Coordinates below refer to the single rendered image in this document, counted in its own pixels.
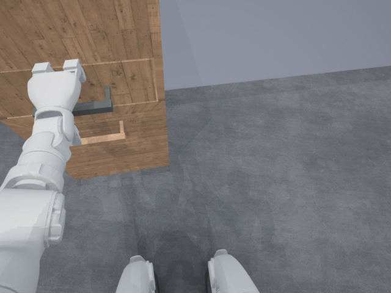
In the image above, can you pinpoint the cabinet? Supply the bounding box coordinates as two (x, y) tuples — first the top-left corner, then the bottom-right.
(0, 0), (169, 180)

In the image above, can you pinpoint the robot thigh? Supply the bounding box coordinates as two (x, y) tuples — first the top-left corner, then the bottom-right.
(115, 261), (155, 293)
(208, 255), (259, 293)

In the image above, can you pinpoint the right robot thigh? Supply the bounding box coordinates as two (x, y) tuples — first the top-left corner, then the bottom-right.
(208, 255), (259, 293)

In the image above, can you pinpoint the drawer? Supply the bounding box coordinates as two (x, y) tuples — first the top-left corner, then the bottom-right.
(0, 58), (156, 118)

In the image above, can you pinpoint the robot left forearm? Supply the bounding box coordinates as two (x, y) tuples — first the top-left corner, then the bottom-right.
(0, 106), (74, 194)

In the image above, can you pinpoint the robot left upper arm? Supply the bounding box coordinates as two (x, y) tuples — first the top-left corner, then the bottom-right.
(0, 188), (66, 293)

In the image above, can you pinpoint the left robot hand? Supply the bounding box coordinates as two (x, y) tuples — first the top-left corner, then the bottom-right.
(27, 59), (86, 146)

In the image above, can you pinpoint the left robot thigh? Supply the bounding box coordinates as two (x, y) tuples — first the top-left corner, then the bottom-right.
(115, 261), (155, 293)

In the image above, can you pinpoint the handle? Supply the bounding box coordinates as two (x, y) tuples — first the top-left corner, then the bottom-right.
(32, 86), (114, 118)
(69, 132), (126, 150)

